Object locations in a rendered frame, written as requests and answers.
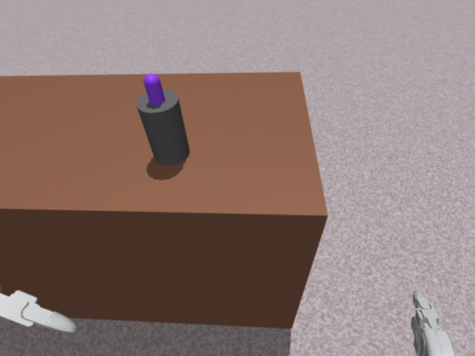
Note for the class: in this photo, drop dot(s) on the bottle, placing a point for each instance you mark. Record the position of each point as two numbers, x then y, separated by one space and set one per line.
163 122

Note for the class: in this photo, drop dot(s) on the left robot hand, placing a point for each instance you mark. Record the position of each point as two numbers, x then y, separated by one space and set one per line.
22 308

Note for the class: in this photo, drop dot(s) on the right robot hand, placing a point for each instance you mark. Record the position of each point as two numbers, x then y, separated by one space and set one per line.
429 339

